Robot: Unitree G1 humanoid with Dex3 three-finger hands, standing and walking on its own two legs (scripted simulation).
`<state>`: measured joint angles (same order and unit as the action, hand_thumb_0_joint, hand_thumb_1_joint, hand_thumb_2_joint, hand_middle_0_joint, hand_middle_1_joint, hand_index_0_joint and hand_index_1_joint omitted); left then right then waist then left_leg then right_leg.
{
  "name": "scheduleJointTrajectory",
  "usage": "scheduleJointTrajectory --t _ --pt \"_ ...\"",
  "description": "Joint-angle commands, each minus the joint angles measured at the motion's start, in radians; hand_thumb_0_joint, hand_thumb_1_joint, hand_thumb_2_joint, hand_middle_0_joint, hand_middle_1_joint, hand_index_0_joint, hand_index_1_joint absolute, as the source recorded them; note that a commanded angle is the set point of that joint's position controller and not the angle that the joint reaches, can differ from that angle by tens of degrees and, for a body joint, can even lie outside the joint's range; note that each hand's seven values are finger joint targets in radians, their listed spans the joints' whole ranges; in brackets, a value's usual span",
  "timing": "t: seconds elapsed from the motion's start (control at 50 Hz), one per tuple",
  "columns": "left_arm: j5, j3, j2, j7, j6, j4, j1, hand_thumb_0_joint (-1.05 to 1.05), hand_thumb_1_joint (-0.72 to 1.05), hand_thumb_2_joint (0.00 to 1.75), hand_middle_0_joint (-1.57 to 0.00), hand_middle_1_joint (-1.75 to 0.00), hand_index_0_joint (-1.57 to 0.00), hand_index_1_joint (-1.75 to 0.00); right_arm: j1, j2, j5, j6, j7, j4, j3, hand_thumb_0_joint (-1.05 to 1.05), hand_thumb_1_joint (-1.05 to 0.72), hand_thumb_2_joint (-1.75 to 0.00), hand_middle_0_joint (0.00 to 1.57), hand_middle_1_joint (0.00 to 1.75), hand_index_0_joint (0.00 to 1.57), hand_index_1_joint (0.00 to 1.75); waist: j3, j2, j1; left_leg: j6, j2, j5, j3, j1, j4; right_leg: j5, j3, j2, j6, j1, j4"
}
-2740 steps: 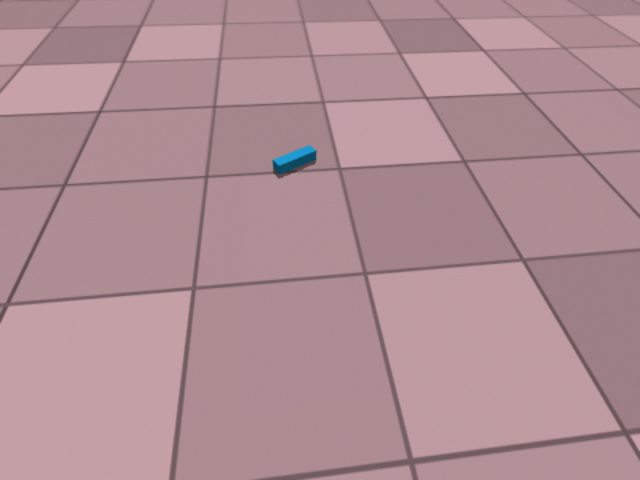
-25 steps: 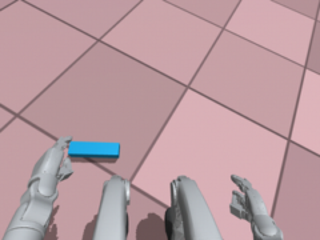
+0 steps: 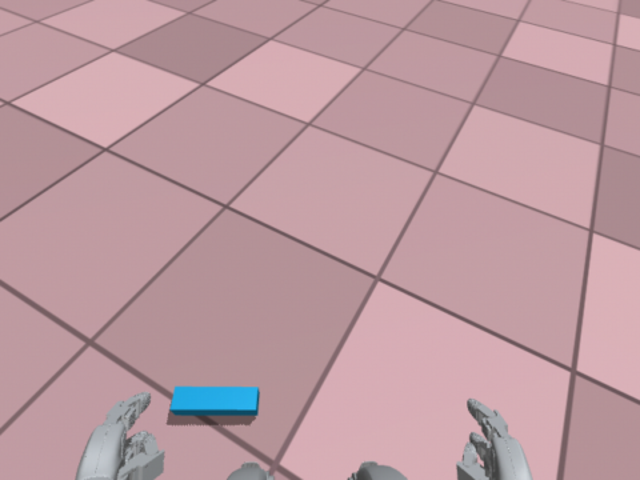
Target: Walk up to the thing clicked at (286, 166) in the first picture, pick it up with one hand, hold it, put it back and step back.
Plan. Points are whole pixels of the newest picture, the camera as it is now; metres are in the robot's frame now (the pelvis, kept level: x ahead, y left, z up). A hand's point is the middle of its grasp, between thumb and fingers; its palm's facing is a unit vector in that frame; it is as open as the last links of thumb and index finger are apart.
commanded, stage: home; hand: left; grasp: from above
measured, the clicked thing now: (216, 401) +0.43 +0.23 -0.67
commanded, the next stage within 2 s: none
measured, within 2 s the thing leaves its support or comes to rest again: neither
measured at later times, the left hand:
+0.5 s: hand (154, 468) +0.17 +0.18 -0.03, palm faces +0.07 -0.98 -0.19, open 7.4 cm
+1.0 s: hand (151, 469) +0.17 +0.18 -0.03, palm faces +0.06 -0.98 -0.19, open 7.4 cm
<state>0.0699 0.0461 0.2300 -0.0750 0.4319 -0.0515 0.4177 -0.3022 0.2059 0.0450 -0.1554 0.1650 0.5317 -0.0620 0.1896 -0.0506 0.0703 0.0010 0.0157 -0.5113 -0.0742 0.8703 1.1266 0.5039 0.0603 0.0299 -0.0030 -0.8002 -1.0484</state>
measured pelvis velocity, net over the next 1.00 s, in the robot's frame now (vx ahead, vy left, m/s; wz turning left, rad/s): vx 0.01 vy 0.00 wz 0.01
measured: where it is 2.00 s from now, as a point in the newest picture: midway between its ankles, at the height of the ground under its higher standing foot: outside the picture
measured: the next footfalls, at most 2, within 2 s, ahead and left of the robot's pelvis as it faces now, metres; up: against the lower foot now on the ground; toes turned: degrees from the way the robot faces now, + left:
none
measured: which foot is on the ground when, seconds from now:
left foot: down 0.00-1.00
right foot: down 0.00-1.00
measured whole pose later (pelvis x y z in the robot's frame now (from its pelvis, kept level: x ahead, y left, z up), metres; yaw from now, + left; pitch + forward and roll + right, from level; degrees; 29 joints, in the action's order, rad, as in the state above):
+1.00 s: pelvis +0.01 +0.00 +0.02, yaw +1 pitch +10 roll -3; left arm 0.05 0.03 0.23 -0.02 0.44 -0.12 0.50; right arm -0.30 0.22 0.01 -0.23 0.18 0.53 -0.04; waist 0.16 -0.04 0.04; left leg 0.00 0.01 -0.49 -0.07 0.70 1.01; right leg 0.48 0.05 0.02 0.00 -0.63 -0.94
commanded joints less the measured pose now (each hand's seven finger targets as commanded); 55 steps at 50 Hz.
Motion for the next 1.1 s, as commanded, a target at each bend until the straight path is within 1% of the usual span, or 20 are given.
scheduleJointTrajectory --t 0.0,0.08,0.16,0.22,0.24,0.3,0.4,0.42,0.44,0.5,0.52,0.58,0.64,0.72,0.78,0.92,1.0,1.02,1.06,1.08 --pt "0.002 0.049 0.093 0.003 -0.024 -0.245 0.061 0.0 0.9 0.9 -0.2 -0.3 -0.2 -0.3 0.044 0.114 -0.012 -0.074 0.033 -0.171 0.057 0.0 -0.9 -0.9 0.2 0.3 0.2 0.3 0.119 -0.026 -0.012 -0.016 -0.019 0.28 0.013 -0.239 -0.23 -0.266 -0.005 0.011 -0.013 0.161 0.213" --pt "-0.008 0.041 0.086 0.021 -0.018 -0.261 0.105 0.0 0.9 0.9 -0.2 -0.3 -0.2 -0.3 0.046 0.114 -0.021 -0.09 0.037 -0.185 0.062 0.0 -0.9 -0.9 0.2 0.3 0.2 0.3 0.063 0.009 -0.016 -0.024 -0.023 0.263 0.016 -0.248 -0.256 -0.252 -0.003 0.008 -0.006 0.187 0.256" --pt "-0.011 0.031 0.086 0.04 -0.015 -0.264 0.087 0.0 0.9 0.9 -0.2 -0.3 -0.2 -0.3 0.056 0.126 -0.027 -0.107 0.035 -0.185 0.069 0.0 -0.9 -0.9 0.2 0.3 0.2 0.3 0.024 0.018 -0.01 -0.025 -0.023 0.243 0.024 -0.26 -0.273 -0.229 0.002 0.006 -0.001 0.179 0.272" --pt "-0.017 0.045 0.097 0.047 -0.022 -0.246 0.059 0.0 0.9 0.9 -0.2 -0.3 -0.2 -0.3 0.056 0.134 -0.031 -0.119 0.034 -0.179 0.072 0.0 -0.9 -0.9 0.2 0.3 0.2 0.3 0.007 0.018 -0.009 -0.025 -0.024 0.221 0.026 -0.26 -0.273 -0.209 -0.002 0.0 0.001 0.169 0.278" --pt "-0.018 0.03 0.09 0.051 -0.024 -0.246 0.054 0.0 0.9 0.9 -0.2 -0.3 -0.2 -0.3 0.06 0.133 -0.033 -0.122 0.033 -0.176 0.069 0.0 -0.9 -0.9 0.2 0.3 0.2 0.3 0.003 0.022 -0.009 -0.025 -0.024 0.213 0.025 -0.262 -0.279 -0.202 0.0 0.001 0.002 0.173 0.277" --pt "-0.019 0.05 0.102 0.052 -0.032 -0.266 0.051 0.0 0.9 0.9 -0.2 -0.3 -0.2 -0.3 0.067 0.135 -0.033 -0.13 0.031 -0.178 0.072 0.0 -0.9 -0.9 0.2 0.3 0.2 0.3 0.023 -0.005 -0.024 -0.02 -0.023 0.221 0.023 -0.274 -0.283 -0.206 -0.001 -0.001 -0.001 0.182 0.27" --pt "-0.022 0.043 0.098 0.047 -0.039 -0.281 0.066 0.0 0.9 0.9 -0.2 -0.3 -0.2 -0.3 0.06 0.136 -0.036 -0.135 0.028 -0.167 0.074 0.0 -0.9 -0.9 0.2 0.3 0.2 0.3 0.088 -0.018 -0.025 -0.016 -0.024 0.329 0.026 -0.317 -0.26 -0.311 -0.007 -0.002 -0.003 0.224 0.247" --pt "-0.025 0.047 0.102 0.046 -0.039 -0.271 0.074 0.0 0.9 0.9 -0.2 -0.3 -0.2 -0.3 0.061 0.139 -0.037 -0.133 0.028 -0.165 0.076 0.0 -0.9 -0.9 0.2 0.3 0.2 0.3 0.092 -0.014 -0.026 -0.016 -0.023 0.345 0.026 -0.319 -0.258 -0.324 -0.007 0.0 -0.003 0.228 0.242" --pt "-0.024 0.033 0.098 0.048 -0.041 -0.27 0.067 0.0 0.9 0.9 -0.2 -0.3 -0.2 -0.3 0.063 0.139 -0.037 -0.132 0.027 -0.162 0.073 0.0 -0.9 -0.9 0.2 0.3 0.2 0.3 0.075 -0.021 -0.026 -0.014 -0.021 0.352 0.022 -0.319 -0.265 -0.321 -0.002 0.002 -0.005 0.222 0.239" --pt "-0.026 0.04 0.103 0.042 -0.044 -0.255 0.063 0.0 0.9 0.9 -0.2 -0.3 -0.2 -0.3 0.072 0.136 -0.039 -0.129 0.028 -0.163 0.07 0.0 -0.9 -0.9 0.2 0.3 0.2 0.3 0.053 -0.006 -0.027 -0.019 -0.023 0.302 0.024 -0.298 -0.266 -0.289 -0.005 0.0 -0.001 0.213 0.256" --pt "-0.024 0.036 0.095 0.043 -0.044 -0.253 0.058 0.0 0.9 0.9 -0.2 -0.3 -0.2 -0.3 0.07 0.136 -0.039 -0.13 0.027 -0.162 0.07 0.0 -0.9 -0.9 0.2 0.3 0.2 0.3 0.058 -0.002 -0.019 -0.019 -0.024 0.29 0.027 -0.303 -0.268 -0.281 -0.006 -0.001 0.0 0.216 0.258" --pt "-0.02 0.042 0.098 0.042 -0.042 -0.252 0.078 0.0 0.9 0.9 -0.2 -0.3 -0.2 -0.3 0.077 0.137 -0.037 -0.128 0.028 -0.164 0.071 0.0 -0.9 -0.9 0.2 0.3 0.2 0.3 0.052 0.022 -0.035 -0.02 -0.021 0.299 0.022 -0.294 -0.268 -0.287 -0.002 0.0 0.001 0.224 0.26" --pt "-0.019 0.037 0.099 0.046 -0.042 -0.258 0.074 0.0 0.9 0.9 -0.2 -0.3 -0.2 -0.3 0.07 0.14 -0.038 -0.127 0.025 -0.162 0.073 0.0 -0.9 -0.9 0.2 0.3 0.2 0.3 0.078 0.0 -0.03 -0.015 -0.02 0.329 0.018 -0.306 -0.272 -0.302 -0.001 0.001 -0.005 0.23 0.244" --pt "-0.021 0.035 0.096 0.046 -0.039 -0.244 0.061 0.0 0.9 0.9 -0.2 -0.3 -0.2 -0.3 0.075 0.138 -0.038 -0.125 0.025 -0.163 0.073 0.0 -0.9 -0.9 0.2 0.3 0.2 0.3 0.032 -0.001 -0.03 -0.016 -0.017 0.272 0.021 -0.289 -0.282 -0.252 0.001 0.002 -0.003 0.207 0.254" --pt "-0.017 0.048 0.104 0.043 -0.039 -0.255 0.062 0.0 0.9 0.9 -0.2 -0.3 -0.2 -0.3 0.08 0.136 -0.037 -0.127 0.025 -0.171 0.071 0.0 -0.9 -0.9 0.2 0.3 0.2 0.3 0.034 0.022 -0.035 -0.021 -0.021 0.238 0.021 -0.27 -0.278 -0.227 -0.002 -0.001 0.0 0.211 0.27" --pt "-0.022 0.041 0.101 0.047 -0.039 -0.264 0.059 0.0 0.9 0.9 -0.2 -0.3 -0.2 -0.3 0.077 0.135 -0.036 -0.129 0.027 -0.171 0.072 0.0 -0.9 -0.9 0.2 0.3 0.2 0.3 0.03 -0.008 -0.032 -0.019 -0.019 0.21 0.022 -0.272 -0.286 -0.201 -0.004 0.0 -0.001 0.198 0.263" --pt "-0.022 0.04 0.104 0.048 -0.044 -0.275 0.059 0.0 0.9 0.9 -0.2 -0.3 -0.2 -0.3 0.072 0.14 -0.037 -0.13 0.025 -0.167 0.076 0.0 -0.9 -0.9 0.2 0.3 0.2 0.3 0.056 -0.025 -0.025 -0.015 -0.014 0.24 0.014 -0.296 -0.289 -0.219 -0.002 0.005 -0.006 0.2 0.249" --pt "-0.02 0.043 0.106 0.046 -0.043 -0.275 0.057 0.0 0.9 0.9 -0.2 -0.3 -0.2 -0.3 0.074 0.137 -0.035 -0.13 0.026 -0.164 0.074 0.0 -0.9 -0.9 0.2 0.3 0.2 0.3 0.042 -0.03 -0.035 -0.014 -0.014 0.241 0.013 -0.284 -0.29 -0.219 0.002 0.003 -0.006 0.199 0.247" --pt "-0.021 0.03 0.096 0.048 -0.043 -0.257 0.062 0.0 0.9 0.9 -0.2 -0.3 -0.2 -0.3 0.071 0.14 -0.036 -0.129 0.026 -0.164 0.075 0.0 -0.9 -0.9 0.2 0.3 0.2 0.3 0.047 -0.012 -0.022 -0.015 -0.012 0.236 0.009 -0.293 -0.291 -0.212 0.002 0.007 -0.006 0.193 0.248" --pt "-0.021 0.038 0.098 0.047 -0.045 -0.26 0.062 0.0 0.9 0.9 -0.2 -0.3 -0.2 -0.3 0.071 0.142 -0.036 -0.13 0.026 -0.166 0.078 0.0 -0.9 -0.9 0.2 0.3 0.2 0.3 0.049 -0.012 -0.028 -0.014 -0.011 0.249 0.011 -0.295 -0.291 -0.221 0.003 0.006 -0.008 0.197 0.245"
